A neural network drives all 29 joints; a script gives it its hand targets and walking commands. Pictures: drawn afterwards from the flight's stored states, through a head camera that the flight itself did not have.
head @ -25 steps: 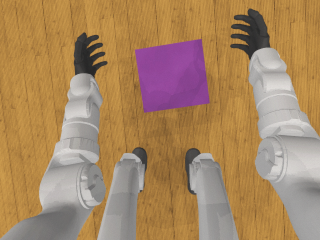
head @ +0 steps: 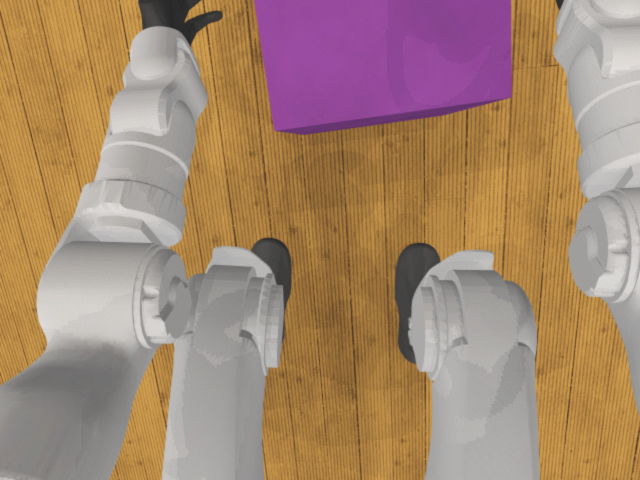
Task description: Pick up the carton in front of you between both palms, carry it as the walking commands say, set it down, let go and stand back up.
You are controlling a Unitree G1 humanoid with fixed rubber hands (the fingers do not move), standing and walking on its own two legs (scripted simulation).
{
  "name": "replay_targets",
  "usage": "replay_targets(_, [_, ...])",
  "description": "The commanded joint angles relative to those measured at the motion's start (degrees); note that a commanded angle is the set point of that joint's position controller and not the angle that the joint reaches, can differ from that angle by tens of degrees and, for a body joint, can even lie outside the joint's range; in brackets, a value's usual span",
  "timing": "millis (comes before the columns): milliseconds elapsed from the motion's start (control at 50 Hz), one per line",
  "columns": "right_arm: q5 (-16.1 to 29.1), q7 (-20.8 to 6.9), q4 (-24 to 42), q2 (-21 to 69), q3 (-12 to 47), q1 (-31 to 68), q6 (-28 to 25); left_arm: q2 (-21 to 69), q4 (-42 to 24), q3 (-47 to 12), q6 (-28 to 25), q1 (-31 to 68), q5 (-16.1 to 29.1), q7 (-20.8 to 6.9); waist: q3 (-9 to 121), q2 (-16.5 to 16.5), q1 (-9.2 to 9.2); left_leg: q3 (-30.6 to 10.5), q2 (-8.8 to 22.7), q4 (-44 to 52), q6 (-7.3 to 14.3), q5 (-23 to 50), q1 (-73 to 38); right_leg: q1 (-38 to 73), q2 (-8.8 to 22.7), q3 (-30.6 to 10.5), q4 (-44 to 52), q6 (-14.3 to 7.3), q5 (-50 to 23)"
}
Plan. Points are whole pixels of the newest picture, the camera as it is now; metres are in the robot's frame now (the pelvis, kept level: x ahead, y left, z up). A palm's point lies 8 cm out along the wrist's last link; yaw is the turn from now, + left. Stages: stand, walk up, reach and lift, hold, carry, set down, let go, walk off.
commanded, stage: reach and lift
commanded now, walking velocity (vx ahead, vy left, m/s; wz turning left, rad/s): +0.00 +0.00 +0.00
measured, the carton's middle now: (370, 30) +0.54 -0.04 -0.27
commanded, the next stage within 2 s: none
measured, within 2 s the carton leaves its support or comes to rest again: leaves its support in 0.88 s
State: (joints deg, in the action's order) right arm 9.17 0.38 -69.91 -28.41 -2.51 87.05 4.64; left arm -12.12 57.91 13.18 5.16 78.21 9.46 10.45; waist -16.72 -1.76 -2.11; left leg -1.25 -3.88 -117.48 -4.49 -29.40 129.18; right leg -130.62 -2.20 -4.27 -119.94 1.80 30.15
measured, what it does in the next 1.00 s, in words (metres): stands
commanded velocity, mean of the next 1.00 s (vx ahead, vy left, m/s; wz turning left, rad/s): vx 0.00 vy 0.00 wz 0.00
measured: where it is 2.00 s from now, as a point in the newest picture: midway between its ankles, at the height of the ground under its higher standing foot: (340, 319)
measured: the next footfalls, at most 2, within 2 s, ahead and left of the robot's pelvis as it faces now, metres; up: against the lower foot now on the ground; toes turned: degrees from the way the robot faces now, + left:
none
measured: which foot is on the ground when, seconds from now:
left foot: down 0.00-1.00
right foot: down 0.00-1.00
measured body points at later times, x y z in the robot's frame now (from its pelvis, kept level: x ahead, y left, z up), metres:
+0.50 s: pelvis +0.01 +0.00 -0.02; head +0.38 -0.04 +0.23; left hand +0.55 +0.14 -0.20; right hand +0.57 -0.21 -0.21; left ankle +0.13 +0.13 -0.36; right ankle +0.11 -0.13 -0.36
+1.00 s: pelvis +0.01 +0.00 -0.03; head +0.36 -0.05 +0.25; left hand +0.56 +0.11 -0.17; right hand +0.56 -0.19 -0.19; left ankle +0.13 +0.13 -0.36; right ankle +0.11 -0.13 -0.36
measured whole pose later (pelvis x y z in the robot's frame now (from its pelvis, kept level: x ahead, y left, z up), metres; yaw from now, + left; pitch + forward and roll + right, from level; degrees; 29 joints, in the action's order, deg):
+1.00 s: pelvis +0.01 +0.00 -0.03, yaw +0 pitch +39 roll +3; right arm 4.4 4.8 -60.4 -19.4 -3.0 80.6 11.5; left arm -5.9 52.0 20.3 9.6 75.6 4.8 11.6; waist -13.9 -4.0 -0.8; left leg -3.1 -6.6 -124.6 -6.2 -33.0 130.4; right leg -131.7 -1.9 -3.3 -126.9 1.2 33.7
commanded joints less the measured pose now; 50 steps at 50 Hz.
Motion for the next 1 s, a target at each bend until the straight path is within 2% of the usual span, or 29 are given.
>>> replay_targets(0, [0.96, 0.48, 3.96, -8.18, 0.54, 17.29, -2.29, -7.28, -3.44, -0.21, -2.35, 14.74, 0.70, -0.20, 65.91, 5.37, 0.28, 5.46, 1.40, 4.65, 0.12, 11.68, -33.58, 34.13, 2.85, 3.22, 7.90, -0.68, -10.65])
replay_targets(40, [2.18, 1.00, 5.41, -8.85, 1.56, 19.12, -3.02, -8.09, -3.82, -1.50, -3.16, 16.34, 1.94, -0.03, 68.39, 5.75, 0.74, 5.33, 1.38, 3.04, 0.37, 13.71, -35.20, 35.20, 2.82, 3.42, 6.27, -0.53, -12.84])
replay_targets(80, [3.07, 1.49, 6.59, -9.50, 2.03, 20.13, -3.68, -7.61, -4.47, -2.53, -3.80, 17.50, 3.04, 0.26, 68.78, 4.76, 0.88, 5.55, 1.09, 1.94, 0.33, 15.53, -35.09, 35.99, 2.89, 3.16, 5.22, -0.81, -14.61])
replay_targets(120, [3.35, 1.66, 6.15, -8.81, 3.09, 18.71, -4.10, -5.68, -2.47, -4.63, -3.96, 15.96, 5.01, -0.04, 69.08, 5.45, 2.28, 5.22, 0.78, 0.87, 0.35, 18.44, -34.54, 38.05, 2.71, 3.27, 4.06, -0.86, -18.66])
replay_targets(160, [3.24, 1.69, 6.28, -8.06, 3.23, 16.93, -4.26, -4.96, -1.49, -5.41, -4.06, 13.99, 5.61, -0.18, 69.43, 6.00, 2.83, 5.34, 0.45, -0.01, 0.33, 19.79, -34.02, 39.39, 2.47, 3.25, 3.51, -0.83, -20.94])
replay_targets(220, [3.55, 1.78, 7.02, -6.35, 3.72, 15.09, -4.07, -5.30, -1.97, -4.75, -4.46, 11.67, 5.26, 0.28, 71.25, 6.89, 1.50, 6.05, 0.01, -0.37, 0.43, 20.61, -33.43, 41.42, 2.06, 3.11, 3.21, -0.56, -22.54])
replay_targets(340, [2.75, 1.53, 4.69, -3.46, 3.60, 12.70, -3.53, -5.15, 0.11, -2.01, -4.75, 9.67, 2.59, 0.05, 63.79, 7.01, 0.16, 6.32, -0.03, 0.69, 0.47, 15.98, -27.16, 36.61, 2.01, 2.34, 4.45, -0.32, -18.21])
replay_targets(420, [2.18, 1.70, 4.37, -3.27, 3.22, 13.84, -3.56, -4.79, -0.17, -1.89, -4.83, 11.20, 2.30, -0.14, 62.35, 6.37, 0.72, 6.04, -0.04, 1.18, 0.35, 14.33, -27.56, 34.33, 2.05, 2.50, 5.25, -0.49, -15.51])
replay_targets(520, [2.83, 1.54, 4.66, 0.99, 5.45, 17.81, -3.54, -0.15, -0.99, -5.22, -4.77, 16.02, 3.96, -0.36, 62.63, 5.45, 1.80, 5.88, -0.77, 1.79, 0.37, 13.39, -29.91, 33.69, 1.62, 2.90, 6.12, -0.91, -13.32])
replay_targets(580, [1.35, 1.62, 3.76, 3.68, 5.18, 19.46, -3.51, 3.19, -0.09, -4.48, -4.73, 17.69, 2.19, -0.10, 62.39, 4.72, 2.27, 5.87, -1.60, 1.73, 0.11, 12.96, -32.03, 33.88, 1.07, 3.15, 6.44, -0.96, -12.26])
replay_targets(600, [0.92, 1.37, 3.73, 5.75, 5.42, 19.98, -3.41, 4.91, 0.36, -3.97, -4.63, 17.86, 1.09, -0.14, 62.09, 4.67, 1.95, 5.99, -1.86, 1.66, 0.16, 12.79, -32.94, 33.93, 0.81, 3.25, 6.46, -0.87, -11.85])
replay_targets(620, [1.04, 0.21, 4.18, 13.63, 7.36, 21.83, -3.13, 10.82, -0.54, -5.30, -4.52, 20.78, 0.55, -1.23, 61.55, 4.97, 1.18, 6.23, -2.52, 1.64, 0.46, 12.66, -32.65, 34.19, 0.30, 3.37, 6.52, -0.99, -11.54])
replay_targets(660, [1.32, -3.37, 4.68, 30.83, 10.77, 28.42, -2.52, 27.70, -0.97, -8.30, -3.55, 28.16, -0.35, -4.99, 60.68, 4.88, 1.49, 6.23, -3.57, 1.04, 1.07, 13.10, -30.94, 33.66, -0.74, 3.20, 6.01, -1.43, -12.70])
replay_targets(700, [-0.85, -7.36, 5.32, 44.39, 10.63, 29.87, -0.91, 40.24, -2.41, -8.25, -1.61, 32.68, -2.85, -9.26, 58.30, 4.77, 2.31, 6.66, -4.62, 0.19, 1.21, 12.05, -29.84, 31.67, -1.65, 3.93, 5.30, -1.75, -12.03])
replay_targets(740, [-2.23, -10.33, 6.80, 51.76, 8.80, 28.24, 0.52, 46.77, -3.78, -7.54, 0.17, 33.01, -5.19, -12.26, 56.51, 3.75, 2.68, 7.04, -5.16, -0.19, 1.29, 11.55, -28.85, 29.17, -2.32, 4.85, 4.71, -1.96, -11.69])
replay_targets(780, [-3.01, -12.26, 9.24, 56.21, 7.53, 27.36, 1.49, 51.54, -5.70, -7.01, 1.48, 33.00, -5.67, -14.29, 57.20, 3.48, 2.89, 7.21, -5.64, -0.18, 1.73, 12.73, -27.38, 28.14, -2.76, 5.51, 4.32, -2.25, -13.11])
replay_targets(880, [-1.21, -13.29, 18.65, 63.15, 10.03, 27.13, 2.75, 59.96, -9.74, -10.56, 2.99, 32.49, -2.63, -15.58, 69.55, 3.62, 4.12, 7.56, -5.96, -1.31, 2.10, 21.07, -30.37, 33.73, -3.41, 6.47, 3.37, -2.22, -22.57])
replay_targets(980, [1.00, -11.61, 31.20, 69.09, 15.44, 28.09, 4.54, 65.87, -17.92, -17.96, 4.82, 32.98, 0.69, -14.51, 91.56, 6.30, 5.07, 8.42, -6.43, -0.02, 1.20, 24.79, -33.71, 50.56, -4.13, 7.38, 4.14, -1.52, -31.56])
